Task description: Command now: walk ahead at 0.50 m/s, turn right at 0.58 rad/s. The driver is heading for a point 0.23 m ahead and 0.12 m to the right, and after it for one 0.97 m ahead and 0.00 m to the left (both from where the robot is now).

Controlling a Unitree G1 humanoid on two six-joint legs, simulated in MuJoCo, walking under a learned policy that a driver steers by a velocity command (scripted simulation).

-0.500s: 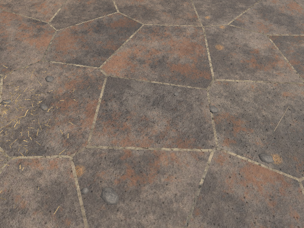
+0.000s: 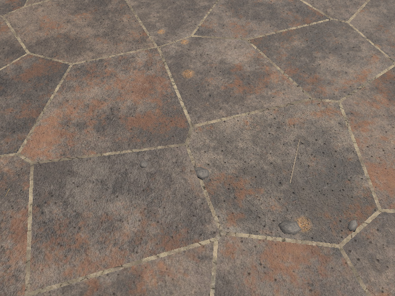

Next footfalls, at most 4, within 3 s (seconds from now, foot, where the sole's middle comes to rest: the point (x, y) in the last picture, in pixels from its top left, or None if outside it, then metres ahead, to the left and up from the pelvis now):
0.34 left None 0.38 0.10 -0.76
0.66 right None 0.25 -0.13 -0.76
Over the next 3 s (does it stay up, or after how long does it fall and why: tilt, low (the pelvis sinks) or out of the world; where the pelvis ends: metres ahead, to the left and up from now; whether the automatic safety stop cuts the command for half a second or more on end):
stays up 0.43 -0.01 0.02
